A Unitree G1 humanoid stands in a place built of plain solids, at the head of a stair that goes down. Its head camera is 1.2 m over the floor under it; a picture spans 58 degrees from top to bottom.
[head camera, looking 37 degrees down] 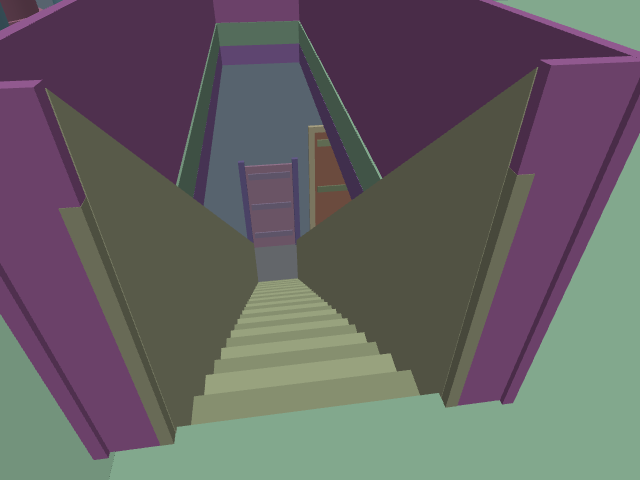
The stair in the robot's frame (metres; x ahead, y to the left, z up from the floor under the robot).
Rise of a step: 0.18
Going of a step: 0.22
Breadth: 0.88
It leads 8 degrees to the left of straight ahead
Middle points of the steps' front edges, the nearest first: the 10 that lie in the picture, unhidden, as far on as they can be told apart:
0.74 0.02 0.00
0.96 0.05 -0.17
1.17 0.08 -0.35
1.38 0.11 -0.52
1.60 0.15 -0.70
1.81 0.18 -0.87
2.02 0.21 -1.05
2.24 0.24 -1.22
2.45 0.27 -1.40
2.67 0.30 -1.57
